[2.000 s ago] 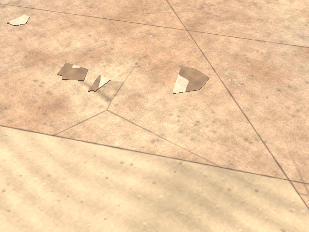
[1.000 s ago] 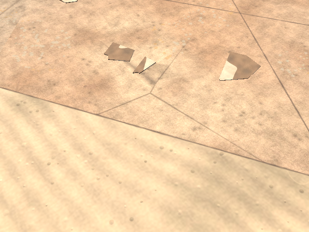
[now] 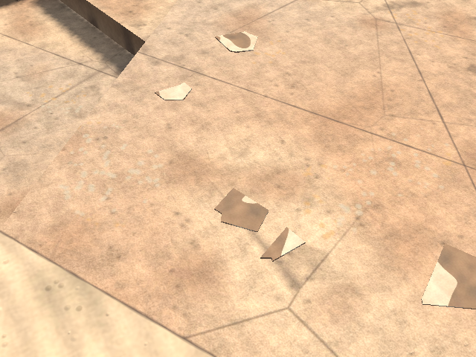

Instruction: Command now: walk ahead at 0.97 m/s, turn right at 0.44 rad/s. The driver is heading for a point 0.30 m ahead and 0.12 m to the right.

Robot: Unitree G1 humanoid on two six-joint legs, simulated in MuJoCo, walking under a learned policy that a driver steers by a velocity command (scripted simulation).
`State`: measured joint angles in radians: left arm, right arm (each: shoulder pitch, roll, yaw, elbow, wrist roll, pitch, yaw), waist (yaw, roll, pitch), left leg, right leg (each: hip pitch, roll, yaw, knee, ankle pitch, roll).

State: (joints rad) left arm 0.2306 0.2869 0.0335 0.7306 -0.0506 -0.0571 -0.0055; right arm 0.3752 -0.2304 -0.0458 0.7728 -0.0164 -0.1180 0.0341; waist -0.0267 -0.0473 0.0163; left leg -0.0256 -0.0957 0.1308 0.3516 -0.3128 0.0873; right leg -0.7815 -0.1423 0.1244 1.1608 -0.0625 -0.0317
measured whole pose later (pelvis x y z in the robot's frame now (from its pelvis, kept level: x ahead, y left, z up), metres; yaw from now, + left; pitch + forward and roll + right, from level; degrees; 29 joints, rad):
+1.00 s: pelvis +0.46 +0.01 +0.00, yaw -13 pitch +0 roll +0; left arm 0.20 0.24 0.02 0.89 0.01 0.01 0.01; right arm 0.17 -0.22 -0.03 0.78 -0.01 -0.02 -0.03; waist 0.01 0.00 0.02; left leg -0.31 0.00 -0.02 0.56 -0.24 -0.01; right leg -0.20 0.04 0.06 0.55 -0.35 -0.01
